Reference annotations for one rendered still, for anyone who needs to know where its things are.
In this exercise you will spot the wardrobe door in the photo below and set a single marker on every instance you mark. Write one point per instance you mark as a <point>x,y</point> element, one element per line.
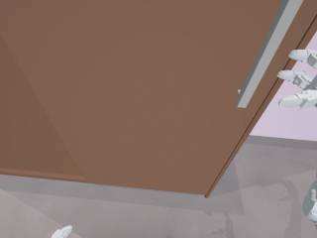
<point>143,92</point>
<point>28,139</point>

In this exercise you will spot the left robot hand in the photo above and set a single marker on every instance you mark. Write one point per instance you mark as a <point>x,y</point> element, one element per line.
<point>63,233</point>

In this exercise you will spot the right robot upper arm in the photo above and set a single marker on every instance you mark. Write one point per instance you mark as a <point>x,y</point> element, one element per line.
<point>309,204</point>

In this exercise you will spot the right robot hand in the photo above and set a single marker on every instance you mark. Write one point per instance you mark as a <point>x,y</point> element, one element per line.
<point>308,97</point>

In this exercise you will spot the handle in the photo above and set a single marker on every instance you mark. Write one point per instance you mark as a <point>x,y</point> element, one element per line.
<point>277,30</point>

